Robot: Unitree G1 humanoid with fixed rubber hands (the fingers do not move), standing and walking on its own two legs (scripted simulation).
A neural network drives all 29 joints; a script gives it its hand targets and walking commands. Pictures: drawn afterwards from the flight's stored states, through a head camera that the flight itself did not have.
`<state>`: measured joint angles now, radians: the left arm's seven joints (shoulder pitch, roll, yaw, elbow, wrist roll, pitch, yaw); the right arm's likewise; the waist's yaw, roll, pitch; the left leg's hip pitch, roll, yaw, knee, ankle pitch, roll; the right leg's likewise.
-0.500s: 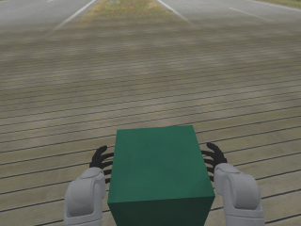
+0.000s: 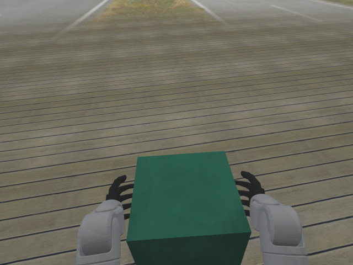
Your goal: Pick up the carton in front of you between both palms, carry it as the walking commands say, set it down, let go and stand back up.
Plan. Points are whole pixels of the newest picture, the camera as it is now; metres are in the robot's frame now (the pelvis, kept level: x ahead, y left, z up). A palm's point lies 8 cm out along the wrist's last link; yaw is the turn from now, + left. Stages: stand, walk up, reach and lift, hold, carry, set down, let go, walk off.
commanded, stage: carry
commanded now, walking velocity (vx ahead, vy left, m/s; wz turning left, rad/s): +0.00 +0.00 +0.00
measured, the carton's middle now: (185, 220) +0.27 +0.00 +0.00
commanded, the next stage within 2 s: hold in 1.02 s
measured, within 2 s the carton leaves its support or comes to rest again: neither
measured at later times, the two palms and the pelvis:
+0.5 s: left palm (119, 217) +0.26 +0.15 +0.04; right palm (252, 212) +0.26 -0.15 +0.04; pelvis -0.02 +0.00 +0.00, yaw +0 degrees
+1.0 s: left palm (120, 214) +0.27 +0.15 +0.04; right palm (251, 209) +0.27 -0.15 +0.04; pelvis -0.02 +0.00 +0.00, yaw +0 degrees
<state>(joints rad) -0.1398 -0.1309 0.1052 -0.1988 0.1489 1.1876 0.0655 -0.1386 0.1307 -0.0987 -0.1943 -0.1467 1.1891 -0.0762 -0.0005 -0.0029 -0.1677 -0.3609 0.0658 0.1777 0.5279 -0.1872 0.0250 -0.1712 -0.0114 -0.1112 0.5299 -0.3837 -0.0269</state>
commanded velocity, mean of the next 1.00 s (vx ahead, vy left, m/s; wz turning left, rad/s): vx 0.00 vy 0.00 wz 0.00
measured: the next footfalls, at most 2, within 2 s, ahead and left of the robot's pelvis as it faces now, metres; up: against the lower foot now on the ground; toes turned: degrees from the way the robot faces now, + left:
none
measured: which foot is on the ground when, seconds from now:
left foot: down 0.00-1.00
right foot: down 0.00-1.00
